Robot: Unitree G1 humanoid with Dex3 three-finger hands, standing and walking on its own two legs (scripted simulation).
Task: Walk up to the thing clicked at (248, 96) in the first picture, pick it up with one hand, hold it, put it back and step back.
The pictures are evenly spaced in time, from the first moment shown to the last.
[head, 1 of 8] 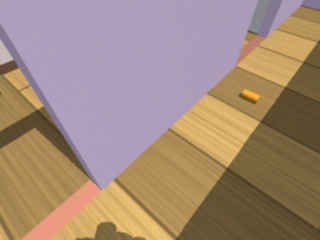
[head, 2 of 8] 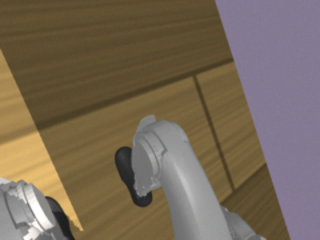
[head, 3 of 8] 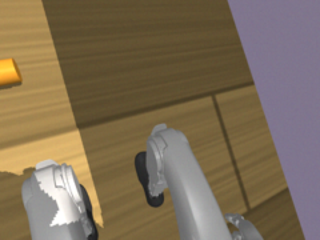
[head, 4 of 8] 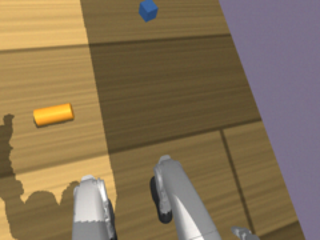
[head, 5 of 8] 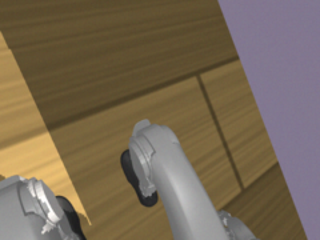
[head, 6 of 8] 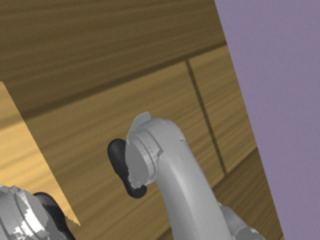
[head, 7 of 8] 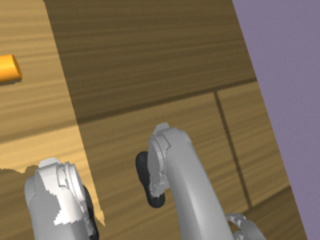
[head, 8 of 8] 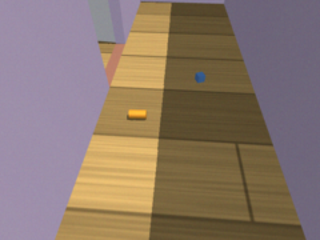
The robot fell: no
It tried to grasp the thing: yes
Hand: left
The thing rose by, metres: 0.00
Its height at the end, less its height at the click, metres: +0.00
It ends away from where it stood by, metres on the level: 0.01
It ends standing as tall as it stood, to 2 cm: yes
